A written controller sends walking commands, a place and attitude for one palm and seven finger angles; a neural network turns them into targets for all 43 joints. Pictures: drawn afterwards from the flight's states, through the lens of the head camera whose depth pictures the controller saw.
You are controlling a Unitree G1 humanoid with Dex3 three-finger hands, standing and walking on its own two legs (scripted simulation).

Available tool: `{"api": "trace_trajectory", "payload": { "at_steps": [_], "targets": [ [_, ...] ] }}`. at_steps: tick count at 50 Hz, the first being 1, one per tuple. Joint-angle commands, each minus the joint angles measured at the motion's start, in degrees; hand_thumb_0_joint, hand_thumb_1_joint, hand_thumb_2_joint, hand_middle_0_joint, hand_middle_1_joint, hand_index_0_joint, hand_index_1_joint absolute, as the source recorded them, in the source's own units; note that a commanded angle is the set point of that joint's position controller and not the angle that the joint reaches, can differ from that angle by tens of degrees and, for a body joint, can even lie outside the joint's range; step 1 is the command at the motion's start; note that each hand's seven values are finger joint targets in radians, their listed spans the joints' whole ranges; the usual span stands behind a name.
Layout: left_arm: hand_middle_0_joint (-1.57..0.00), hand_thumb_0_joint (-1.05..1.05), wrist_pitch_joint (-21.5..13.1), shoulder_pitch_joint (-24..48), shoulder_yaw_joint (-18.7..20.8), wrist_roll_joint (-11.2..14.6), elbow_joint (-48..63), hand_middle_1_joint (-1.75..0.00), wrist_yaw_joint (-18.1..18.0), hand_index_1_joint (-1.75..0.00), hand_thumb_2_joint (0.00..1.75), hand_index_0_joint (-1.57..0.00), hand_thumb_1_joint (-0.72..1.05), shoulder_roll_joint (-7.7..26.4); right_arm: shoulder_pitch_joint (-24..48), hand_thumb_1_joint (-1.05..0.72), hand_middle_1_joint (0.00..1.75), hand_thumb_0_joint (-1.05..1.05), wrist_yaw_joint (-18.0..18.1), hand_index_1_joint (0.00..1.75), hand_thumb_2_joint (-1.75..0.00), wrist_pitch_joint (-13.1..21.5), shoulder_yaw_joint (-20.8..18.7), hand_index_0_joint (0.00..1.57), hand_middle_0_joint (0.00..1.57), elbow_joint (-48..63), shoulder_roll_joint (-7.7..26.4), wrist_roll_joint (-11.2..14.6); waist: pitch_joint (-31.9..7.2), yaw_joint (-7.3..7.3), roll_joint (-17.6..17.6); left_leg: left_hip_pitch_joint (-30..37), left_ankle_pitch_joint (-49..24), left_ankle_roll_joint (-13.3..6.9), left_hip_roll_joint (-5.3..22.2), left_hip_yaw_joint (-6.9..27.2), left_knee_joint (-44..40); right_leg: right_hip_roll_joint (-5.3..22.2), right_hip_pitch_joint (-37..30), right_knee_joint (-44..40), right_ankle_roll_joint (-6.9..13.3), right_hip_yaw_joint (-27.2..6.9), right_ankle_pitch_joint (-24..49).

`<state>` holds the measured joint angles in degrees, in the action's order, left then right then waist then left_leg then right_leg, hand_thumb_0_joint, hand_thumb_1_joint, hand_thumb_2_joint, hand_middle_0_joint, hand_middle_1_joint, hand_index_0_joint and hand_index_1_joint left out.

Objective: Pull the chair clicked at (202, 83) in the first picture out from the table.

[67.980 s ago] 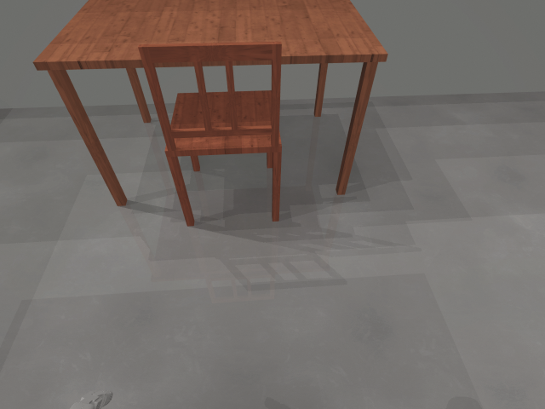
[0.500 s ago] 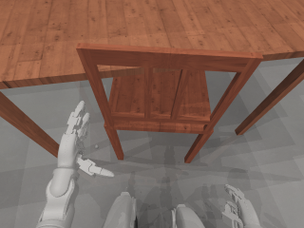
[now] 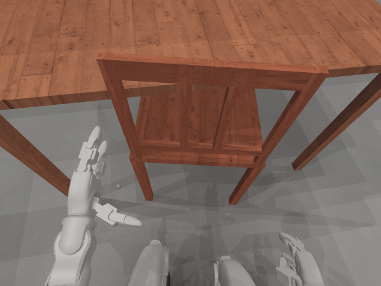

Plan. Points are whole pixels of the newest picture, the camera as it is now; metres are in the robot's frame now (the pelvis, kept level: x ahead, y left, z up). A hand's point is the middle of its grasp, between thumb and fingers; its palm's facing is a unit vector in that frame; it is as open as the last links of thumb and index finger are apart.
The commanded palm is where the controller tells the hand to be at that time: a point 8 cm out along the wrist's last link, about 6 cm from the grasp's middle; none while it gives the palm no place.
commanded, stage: aim the fingers beside a spindle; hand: left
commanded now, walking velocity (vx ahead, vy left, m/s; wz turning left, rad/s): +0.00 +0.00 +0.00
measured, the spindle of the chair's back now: (185, 118) +0.49 +0.03 +0.01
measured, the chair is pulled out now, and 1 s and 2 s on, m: -0.07 -0.07 -0.07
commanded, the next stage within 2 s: push the fingers through the gap in 1.62 s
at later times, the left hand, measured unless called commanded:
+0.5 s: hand (116, 181) +0.31 +0.16 +0.02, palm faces +0.06 -1.00 -0.05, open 16.9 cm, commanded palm +0.29 +0.20 +0.02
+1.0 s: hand (125, 189) +0.30 +0.14 +0.03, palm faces +0.00 -1.00 -0.02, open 16.9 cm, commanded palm +0.29 +0.21 +0.03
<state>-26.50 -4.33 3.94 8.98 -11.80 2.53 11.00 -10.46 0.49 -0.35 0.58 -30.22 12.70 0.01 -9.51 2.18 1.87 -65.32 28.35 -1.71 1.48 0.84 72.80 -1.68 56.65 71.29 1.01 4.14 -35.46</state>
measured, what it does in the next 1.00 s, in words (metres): stands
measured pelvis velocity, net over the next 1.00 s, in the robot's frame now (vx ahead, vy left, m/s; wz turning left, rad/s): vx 0.01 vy -0.01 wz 0.00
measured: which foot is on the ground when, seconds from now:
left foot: down 0.00-1.00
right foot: down 0.00-1.00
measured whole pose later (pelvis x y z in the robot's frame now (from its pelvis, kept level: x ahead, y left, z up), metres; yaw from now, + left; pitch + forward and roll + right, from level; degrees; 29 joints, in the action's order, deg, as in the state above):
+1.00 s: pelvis +0.01 -0.01 +0.00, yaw +0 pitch +21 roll -3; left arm -27.2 -7.5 2.8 10.1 -9.1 4.1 10.7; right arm -10.9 1.1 1.4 -0.1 -30.8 13.2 0.2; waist -9.2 2.3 1.8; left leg -64.4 28.6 -0.9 1.6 1.1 71.9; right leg -1.9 56.0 70.9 1.8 4.3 -35.9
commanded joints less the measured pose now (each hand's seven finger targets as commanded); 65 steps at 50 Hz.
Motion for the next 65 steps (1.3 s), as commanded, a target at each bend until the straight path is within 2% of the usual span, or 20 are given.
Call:
{"api": "trace_trajectory", "payload": {
  "at_steps": [1, 6, 13, 16, 21, 25, 29, 31, 33, 36, 38, 42, 45, 47, 50, 53, 56, 59, 62, 65],
  "targets": [
    [-0.06, 0.0, -5.0, 6.9, 4.5, 0.7, 9.0, -0.08, -0.4, -0.08, 0.3, -0.06, -0.5, 6.9, 0.8, -0.9, 0.3, 0.0, 0.3, 0.3, -0.9, 2.2, -2.9, 0.2, 0.2, 6.7, 8.4, 0.1, -17.4, 0.71, 1.4, 20.4, -13.6, -0.1, -0.4, 2.8, -9.0, -0.6, -3.5, -10.7, 0.6, -0.8, 15.5],
    [-0.06, 0.0, -1.1, 9.9, -4.7, 1.7, 1.0, -0.08, 5.3, -0.08, 0.3, -0.06, -0.5, -1.2, 0.8, -0.9, 0.3, 0.0, 0.5, 0.3, -0.9, 2.4, -3.1, 0.2, 0.2, 7.0, 9.5, 1.2, -12.3, 3.47, -2.0, 17.0, -6.2, -0.5, -0.6, 3.3, -9.1, -0.3, 0.1, -12.1, 0.3, -0.5, 10.0],
    [-0.06, 0.0, -6.4, 12.4, 5.9, 0.5, 20.1, -0.08, -1.8, -0.08, 0.3, -0.06, -0.5, 10.8, 0.4, -0.9, 0.3, 0.0, 1.0, 0.3, -0.9, 3.5, -3.2, 0.2, 0.2, 7.6, 8.4, 0.0, -26.2, -1.4, 6.4, 29.0, -18.9, 0.5, -0.2, 4.1, -9.6, -0.1, -2.7, -9.3, 1.1, -0.5, 16.5],
    [-0.06, 0.0, -6.1, 9.3, 8.5, -0.7, 14.4, -0.08, -4.9, -0.08, 0.3, -0.06, -0.5, 11.3, 0.1, -0.9, 0.3, 0.0, 0.4, 0.3, -0.9, 2.6, -3.0, 0.2, 0.2, 6.6, 8.0, -0.4, -22.1, -1.1, 4.2, 24.9, -18.3, 0.4, -0.3, 3.7, -9.3, -0.4, -3.3, -9.3, 0.9, -0.5, 17.2],
    [-0.06, 0.0, 0.0, 7.5, -0.9, -0.2, -3.8, -0.08, 1.1, -0.08, 0.3, -0.06, -0.5, 0.6, 0.5, -0.9, 0.3, 0.0, -0.4, 0.3, -0.9, 1.2, -2.8, 0.2, 0.2, 6.7, 9.2, 0.7, -11.2, 2.55, -3.5, 14.9, -6.9, -0.3, -0.8, 2.3, -8.9, -0.5, -1.4, -12.1, 0.3, -0.8, 11.3],
    [-0.06, 0.0, -0.3, 11.7, -2.4, 2.5, 3.0, -0.08, 6.0, -0.08, 0.3, -0.06, -0.5, 1.1, 0.3, -0.9, 0.3, 0.0, 0.5, 0.3, -0.9, 2.1, -3.4, 0.2, 0.2, 8.1, 9.7, 1.4, -17.6, 2.22, -3.5, 17.1, -9.2, -0.8, -0.9, 2.1, -7.9, 0.1, -4.6, -12.5, 0.1, -2.0, 14.2],
    [-0.06, 0.0, -6.8, 15.5, 4.4, 2.0, 21.3, -0.08, 1.3, -0.08, 0.3, -0.06, -0.5, 10.1, 0.1, -0.9, 0.3, 0.0, 1.2, 0.3, -0.9, 3.8, -3.3, 0.2, 0.2, 7.5, 8.5, 0.3, -27.5, -0.91, 7.4, 28.3, -19.8, 0.0, -0.4, 2.8, -8.5, 0.1, -5.2, -9.9, 0.9, -1.5, 19.4],
    [-0.06, 0.0, -8.2, 12.1, 7.6, 0.9, 22.1, -0.08, -2.4, -0.08, 0.3, -0.06, -0.5, 12.7, -0.7, -0.9, 0.3, 0.0, 1.2, 0.3, -0.9, 4.0, -3.1, 0.2, 0.2, 6.5, 8.2, -0.4, -26.8, -1.16, 6.9, 29.1, -22.9, 0.3, -0.3, 3.3, -8.7, -0.3, -4.6, -9.2, 0.9, -0.9, 20.9],
    [-0.06, 0.0, -7.2, 10.2, 6.5, -0.2, 14.6, -0.08, -3.9, -0.08, 0.3, -0.06, -0.5, 9.6, -0.1, -0.9, 0.3, 0.0, 0.6, 0.3, -0.9, 3.4, -2.9, 0.2, 0.2, 5.7, 7.7, -0.5, -21.9, 0.28, 2.9, 25.0, -20.7, 0.1, -0.4, 3.0, -8.3, -0.3, -4.2, -9.4, 0.5, -0.8, 20.9],
    [-0.06, 0.0, -2.9, 6.6, 3.4, -0.9, -0.8, -0.08, -1.6, -0.08, 0.3, -0.06, -0.5, 4.6, 0.0, -0.9, 0.3, 0.0, -0.2, 0.3, -0.9, 2.1, -3.0, 0.2, 0.2, 5.0, 8.5, 0.0, -12.6, 2.08, -2.1, 16.4, -11.6, -0.2, -0.7, 2.1, -7.9, -0.5, -2.1, -11.0, 0.2, -0.9, 15.8],
    [-0.06, 0.0, 0.1, 6.4, 1.7, 0.4, -6.3, -0.08, 2.1, -0.08, 0.3, -0.06, -0.5, 2.6, 0.2, -0.9, 0.3, 0.0, -0.3, 0.3, -0.9, 1.4, -3.1, 0.2, 0.2, 5.8, 9.7, 0.8, -11.5, 2.32, -6.0, 13.1, -8.2, -0.4, -1.0, 1.6, -7.8, -0.2, -3.3, -12.1, -0.1, -1.6, 14.2],
    [-0.06, 0.0, -0.2, 10.2, -0.6, 3.3, 2.3, -0.08, 7.1, -0.08, 0.3, -0.06, -0.5, 2.2, 0.4, -0.9, 0.3, 0.0, 0.4, 0.3, -0.9, 2.1, -3.5, 0.2, 0.2, 7.9, 9.5, 1.5, -18.4, 1.63, -2.0, 16.5, -11.9, -0.8, -1.2, 1.2, -7.3, 0.4, -6.9, -12.1, 0.0, -2.8, 18.7],
    [-0.06, 0.0, -6.1, 11.4, 5.5, 3.8, 20.6, -0.08, 4.0, -0.08, 0.3, -0.06, -0.5, 10.1, -0.1, -0.9, 0.3, 0.0, 1.1, 0.3, -0.9, 3.9, -3.6, 0.2, 0.2, 8.2, 8.5, 0.6, -29.0, -1.51, 5.2, 26.5, -21.8, -0.4, -0.8, 1.5, -8.1, 0.2, -10.1, -10.3, 0.6, -2.5, 24.8],
    [-0.06, 0.0, -8.5, 9.4, 7.3, 2.9, 25.5, -0.08, 0.3, -0.08, 0.3, -0.06, -0.5, 12.3, -0.7, -0.9, 0.3, 0.0, 1.2, 0.3, -0.9, 4.5, -3.3, 0.2, 0.2, 7.2, 7.7, 0.1, -29.1, -1.57, 6.8, 29.4, -24.9, -0.1, -0.6, 1.9, -8.6, -0.2, -8.4, -9.8, 0.8, -1.9, 25.1],
    [-0.06, 0.0, -7.9, 7.5, 7.0, 1.0, 15.2, -0.08, -2.4, -0.08, 0.3, -0.06, -0.5, 9.7, -0.2, -0.9, 0.3, 0.0, 0.6, 0.3, -0.9, 4.2, -3.0, 0.2, 0.2, 5.2, 7.6, -0.3, -20.2, 0.64, 3.4, 23.6, -20.7, 0.0, -0.5, 2.4, -8.0, -0.4, -5.1, -9.7, 0.3, -1.2, 22.2],
    [-0.06, 0.0, -3.2, 4.0, 3.3, 0.3, -1.4, -0.08, 0.7, -0.08, 0.3, -0.06, -0.5, 4.1, -0.1, -0.9, 0.3, 0.0, -0.2, 0.3, -0.9, 2.8, -3.2, 0.2, 0.2, 4.7, 8.9, 0.2, -10.8, 2.68, -3.3, 14.5, -10.7, -0.1, -0.7, 1.8, -7.4, -0.4, -1.9, -11.1, -0.1, -1.0, 16.1],
    [-0.06, 0.0, 0.9, 4.0, -0.9, 2.4, -6.4, -0.08, 6.5, -0.08, 0.3, -0.06, -0.5, 0.0, 0.7, -0.9, 0.3, 0.0, -0.1, 0.3, -0.9, 2.2, -3.2, 0.2, 0.2, 6.7, 10.0, 1.8, -10.1, 2.53, -5.8, 12.5, -7.2, -0.6, -1.3, 1.4, -7.8, 0.0, -3.7, -13.1, 0.0, -2.3, 13.3],
    [-0.06, 0.0, -1.2, 9.3, 0.7, 3.7, 5.2, -0.08, 8.0, -0.08, 0.3, -0.06, -0.5, 3.8, 0.7, -0.9, 0.3, 0.0, 0.6, 0.3, -0.9, 3.0, -3.7, 0.2, 0.2, 8.1, 9.8, 1.5, -19.3, 1.01, -0.9, 17.4, -11.3, -0.8, -1.1, 1.5, -7.4, 0.3, -6.1, -11.9, 0.2, -2.7, 16.6],
    [-0.06, 0.0, -7.2, 15.4, 5.8, 3.3, 23.6, -0.08, 3.4, -0.08, 0.3, -0.06, -0.5, 11.5, 0.2, -0.9, 0.3, 0.0, 1.4, 0.3, -0.9, 4.6, -3.5, 0.2, 0.2, 7.9, 8.6, 0.4, -28.7, -0.93, 6.8, 26.6, -19.6, -0.5, -0.7, 2.0, -7.9, 0.0, -7.3, -10.1, 0.7, -2.4, 20.8],
    [-0.06, 0.0, -9.5, 11.8, 9.3, 1.8, 22.5, -0.08, -2.2, -0.08, 0.3, -0.06, -0.5, 13.4, 0.0, -0.9, 0.3, 0.0, 1.5, 0.3, -0.9, 5.0, -2.9, 0.2, 0.2, 6.0, 7.7, -0.4, -25.3, -0.77, 6.7, 27.6, -21.1, 0.2, -0.3, 2.8, -8.6, -0.4, -4.3, -9.5, 0.8, -1.2, 19.4]
  ]
}}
